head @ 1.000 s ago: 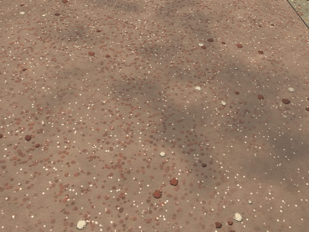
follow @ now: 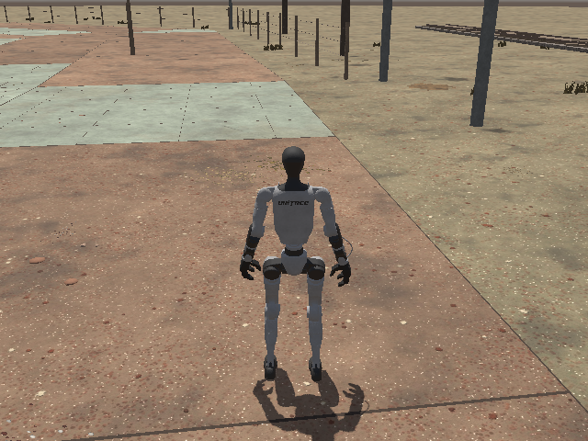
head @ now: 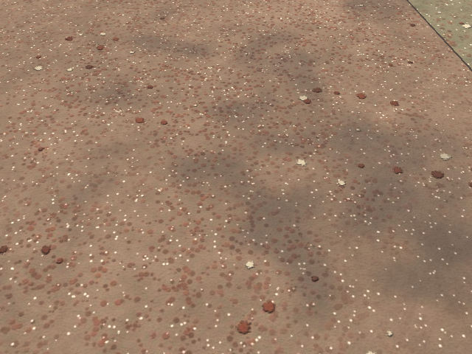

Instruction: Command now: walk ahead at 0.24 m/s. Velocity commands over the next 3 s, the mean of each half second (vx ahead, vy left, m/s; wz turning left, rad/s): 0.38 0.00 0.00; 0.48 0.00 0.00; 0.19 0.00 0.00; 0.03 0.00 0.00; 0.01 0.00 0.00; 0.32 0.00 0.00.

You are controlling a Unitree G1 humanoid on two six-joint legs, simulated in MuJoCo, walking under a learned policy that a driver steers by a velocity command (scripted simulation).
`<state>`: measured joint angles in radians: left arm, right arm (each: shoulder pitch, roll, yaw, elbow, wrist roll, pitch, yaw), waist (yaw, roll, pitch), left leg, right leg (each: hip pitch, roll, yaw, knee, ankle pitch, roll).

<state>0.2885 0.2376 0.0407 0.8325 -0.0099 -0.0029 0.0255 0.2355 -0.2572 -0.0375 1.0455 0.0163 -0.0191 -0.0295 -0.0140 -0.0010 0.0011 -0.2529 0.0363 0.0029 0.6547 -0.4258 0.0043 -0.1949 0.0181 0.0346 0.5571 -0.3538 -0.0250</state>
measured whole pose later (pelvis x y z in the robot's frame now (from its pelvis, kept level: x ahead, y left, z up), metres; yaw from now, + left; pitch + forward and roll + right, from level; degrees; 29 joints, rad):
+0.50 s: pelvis +0.19 +0.01 +0.00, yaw +0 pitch +2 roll +0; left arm -0.05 0.23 0.03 0.73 -0.03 -0.08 -0.05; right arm 0.50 -0.23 -0.02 1.06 0.01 -0.07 -0.01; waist -0.11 -0.02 0.04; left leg 0.20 0.00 0.02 0.15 -0.38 0.01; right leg -0.58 -0.03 -0.04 0.54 -0.01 -0.05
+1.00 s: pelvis +0.48 +0.00 +0.01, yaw +0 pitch +1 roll -3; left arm 0.36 0.26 0.05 0.98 -0.02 -0.08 0.00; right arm 0.04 -0.25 -0.03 0.82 0.01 -0.08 0.02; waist 0.08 0.04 0.02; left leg -0.62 0.10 -0.02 0.56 0.06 0.01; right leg 0.05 0.07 -0.05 0.20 -0.27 -0.03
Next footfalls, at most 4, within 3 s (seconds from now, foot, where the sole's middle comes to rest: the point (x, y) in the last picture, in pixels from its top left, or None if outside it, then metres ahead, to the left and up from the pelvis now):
0.54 right None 0.41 -0.11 -0.77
1.08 left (197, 298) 0.71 0.14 -0.77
1.46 right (275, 299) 0.71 -0.10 -0.77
2.78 right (280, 283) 0.76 -0.12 -0.77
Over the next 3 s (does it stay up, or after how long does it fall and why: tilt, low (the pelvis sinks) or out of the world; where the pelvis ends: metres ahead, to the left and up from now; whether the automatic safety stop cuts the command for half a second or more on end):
stays up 0.80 -0.04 0.02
